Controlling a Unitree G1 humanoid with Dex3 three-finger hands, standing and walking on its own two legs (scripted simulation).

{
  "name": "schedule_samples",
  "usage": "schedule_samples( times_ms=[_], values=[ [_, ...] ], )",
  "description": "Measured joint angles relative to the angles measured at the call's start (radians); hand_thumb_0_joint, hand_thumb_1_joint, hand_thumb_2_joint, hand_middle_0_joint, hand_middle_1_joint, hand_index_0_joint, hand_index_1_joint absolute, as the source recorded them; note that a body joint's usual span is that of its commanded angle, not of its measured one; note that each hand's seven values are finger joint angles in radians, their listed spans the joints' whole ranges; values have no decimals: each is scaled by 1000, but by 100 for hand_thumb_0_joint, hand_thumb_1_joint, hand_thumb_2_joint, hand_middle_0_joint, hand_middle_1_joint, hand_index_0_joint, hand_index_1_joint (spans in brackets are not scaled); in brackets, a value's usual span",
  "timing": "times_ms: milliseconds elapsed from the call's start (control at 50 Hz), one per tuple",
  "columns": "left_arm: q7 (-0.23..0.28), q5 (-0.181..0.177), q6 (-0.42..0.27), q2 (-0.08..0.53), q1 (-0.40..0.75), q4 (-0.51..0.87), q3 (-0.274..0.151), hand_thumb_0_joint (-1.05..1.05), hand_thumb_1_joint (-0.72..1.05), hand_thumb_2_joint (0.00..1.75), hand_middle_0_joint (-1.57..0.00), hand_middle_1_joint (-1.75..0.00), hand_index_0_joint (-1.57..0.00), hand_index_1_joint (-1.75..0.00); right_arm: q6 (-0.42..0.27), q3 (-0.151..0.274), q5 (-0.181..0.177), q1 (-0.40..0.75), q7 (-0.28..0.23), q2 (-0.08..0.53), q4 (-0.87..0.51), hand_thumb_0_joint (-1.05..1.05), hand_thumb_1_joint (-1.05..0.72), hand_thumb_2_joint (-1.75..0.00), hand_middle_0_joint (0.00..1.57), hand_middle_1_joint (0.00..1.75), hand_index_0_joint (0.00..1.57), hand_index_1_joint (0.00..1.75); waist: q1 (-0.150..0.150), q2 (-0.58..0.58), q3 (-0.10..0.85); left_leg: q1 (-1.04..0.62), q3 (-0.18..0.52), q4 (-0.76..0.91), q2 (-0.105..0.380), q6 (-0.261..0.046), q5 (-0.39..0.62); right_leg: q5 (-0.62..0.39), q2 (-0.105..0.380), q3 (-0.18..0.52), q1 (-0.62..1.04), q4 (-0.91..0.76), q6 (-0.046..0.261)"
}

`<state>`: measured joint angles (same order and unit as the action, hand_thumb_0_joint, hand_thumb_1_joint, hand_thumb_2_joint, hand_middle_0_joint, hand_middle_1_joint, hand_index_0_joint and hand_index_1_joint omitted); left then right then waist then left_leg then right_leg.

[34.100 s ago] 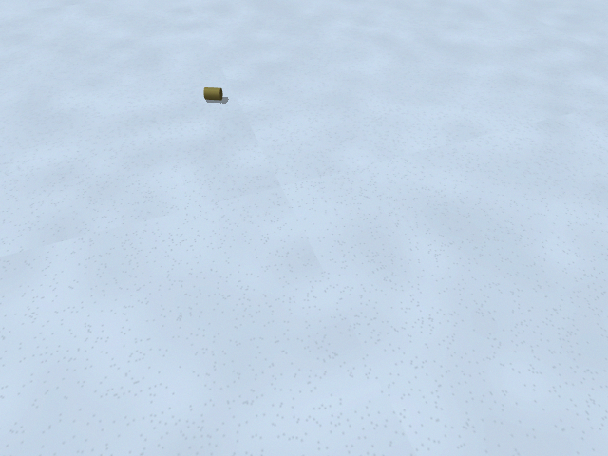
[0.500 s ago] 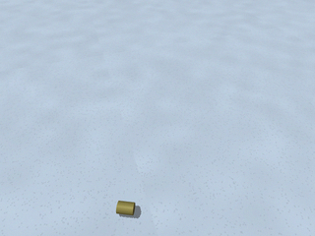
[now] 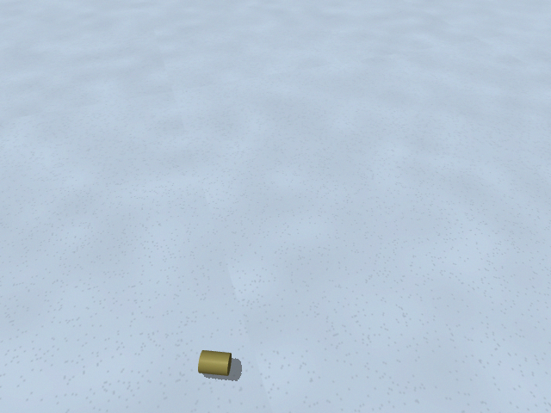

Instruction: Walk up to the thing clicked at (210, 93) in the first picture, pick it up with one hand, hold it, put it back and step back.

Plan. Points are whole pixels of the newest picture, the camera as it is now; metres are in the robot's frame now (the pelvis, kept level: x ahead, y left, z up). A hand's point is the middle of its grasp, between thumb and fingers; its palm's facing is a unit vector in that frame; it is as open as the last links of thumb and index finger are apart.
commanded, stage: stand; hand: left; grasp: from above
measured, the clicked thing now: (215, 362) +0.42 +0.20 -0.74
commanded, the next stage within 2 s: step back in 1.04 s
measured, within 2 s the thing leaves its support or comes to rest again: neither
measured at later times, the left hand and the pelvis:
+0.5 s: hand out of the picture +0.06 +0.22 -0.17, palm faces +0.00 -0.96 -0.29, open 7.4 cm; pelvis +0.01 +0.00 +0.00, yaw +0 degrees
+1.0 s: hand out of the picture +0.09 +0.24 -0.15, palm faces +0.00 -0.94 -0.35, open 7.4 cm; pelvis +0.01 -0.01 +0.00, yaw +0 degrees
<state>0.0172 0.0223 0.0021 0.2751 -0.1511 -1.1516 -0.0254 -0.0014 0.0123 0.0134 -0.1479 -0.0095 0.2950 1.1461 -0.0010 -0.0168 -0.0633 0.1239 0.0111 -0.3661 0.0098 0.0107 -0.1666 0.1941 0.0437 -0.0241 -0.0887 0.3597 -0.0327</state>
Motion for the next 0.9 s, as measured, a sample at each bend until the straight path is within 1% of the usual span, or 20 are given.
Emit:
schedule_samples(
  times_ms=[200, 380, 580, 900],
  values=[
    [0, -1, 1, -18, 3, -3, 8, 1, 90, 89, -20, -30, -20, -30, 0, -5, -1, 1, 1, -21, 12, 1, -91, -89, 20, 30, 20, 30, -1, 3, 4, -4, -3, 11, 0, 1, -2, 4, 0, 2, 1, -7, 1],
    [0, 0, -2, -19, 1, -3, 8, 1, 90, 89, -20, -30, -20, -30, -1, -3, -1, 1, 1, -23, 16, 1, -91, -89, 20, 30, 20, 30, -2, 5, 1, -4, -3, 15, 1, 2, -6, 7, -1, 2, 1, -11, 1],
    [-2, 0, -5, -4, 4, 4, 5, 1, 90, 89, -20, -30, -20, -30, -5, 1, -1, 4, 2, -10, 10, 1, -91, -89, 20, 30, 20, 30, -1, 7, -1, -4, -3, 16, 1, 3, -12, 14, 0, 2, 0, -9, 2],
    [-7, -3, -12, 43, 35, 32, 4, 1, 90, 89, -20, -30, -20, -30, -10, 6, -2, 36, 6, 36, -12, 1, -91, -89, 20, 30, 20, 30, -1, 5, 6, -10, 0, 22, 5, 7, -9, 12, -4, -1, 7, -17, 5]
  ],
)
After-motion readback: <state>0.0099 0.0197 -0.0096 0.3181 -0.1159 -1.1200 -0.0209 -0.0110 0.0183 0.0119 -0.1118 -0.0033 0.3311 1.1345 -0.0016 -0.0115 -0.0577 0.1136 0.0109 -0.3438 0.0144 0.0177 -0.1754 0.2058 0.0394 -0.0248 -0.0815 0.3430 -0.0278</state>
